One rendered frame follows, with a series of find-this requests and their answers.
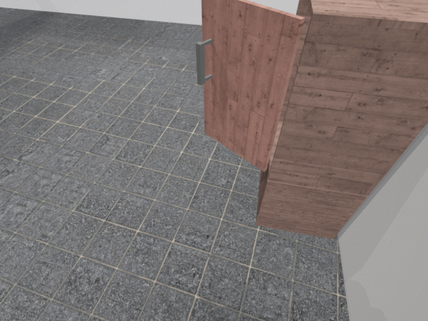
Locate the cupboard door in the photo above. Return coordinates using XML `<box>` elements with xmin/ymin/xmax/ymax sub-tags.
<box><xmin>201</xmin><ymin>0</ymin><xmax>305</xmax><ymax>172</ymax></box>

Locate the handle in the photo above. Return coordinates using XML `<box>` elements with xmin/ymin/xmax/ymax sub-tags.
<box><xmin>196</xmin><ymin>39</ymin><xmax>213</xmax><ymax>85</ymax></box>

